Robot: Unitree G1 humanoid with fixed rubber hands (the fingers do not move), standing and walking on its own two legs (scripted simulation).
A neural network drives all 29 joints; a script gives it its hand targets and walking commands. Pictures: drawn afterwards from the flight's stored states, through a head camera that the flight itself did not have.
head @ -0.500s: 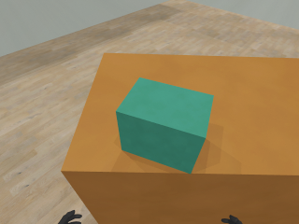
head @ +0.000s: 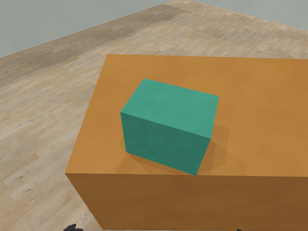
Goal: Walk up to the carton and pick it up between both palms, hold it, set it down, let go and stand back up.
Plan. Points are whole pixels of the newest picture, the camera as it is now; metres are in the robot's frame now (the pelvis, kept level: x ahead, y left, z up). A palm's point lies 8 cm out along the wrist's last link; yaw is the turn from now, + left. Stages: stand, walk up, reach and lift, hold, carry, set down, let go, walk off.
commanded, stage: stand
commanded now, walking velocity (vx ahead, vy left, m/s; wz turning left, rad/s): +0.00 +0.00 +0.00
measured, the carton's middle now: (169, 126) +0.44 -0.03 +0.02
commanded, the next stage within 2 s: none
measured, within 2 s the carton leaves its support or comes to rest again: neither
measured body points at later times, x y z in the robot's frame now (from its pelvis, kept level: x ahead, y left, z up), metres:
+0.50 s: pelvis +0.00 +0.00 +0.00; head +0.00 +0.00 +0.45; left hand +0.10 +0.25 -0.11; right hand +0.10 -0.24 -0.11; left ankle +0.02 +0.12 -0.72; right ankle +0.02 -0.13 -0.72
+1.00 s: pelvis +0.00 +0.00 +0.00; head +0.00 +0.00 +0.45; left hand +0.10 +0.25 -0.11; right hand +0.10 -0.25 -0.11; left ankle +0.02 +0.12 -0.72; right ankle +0.02 -0.13 -0.72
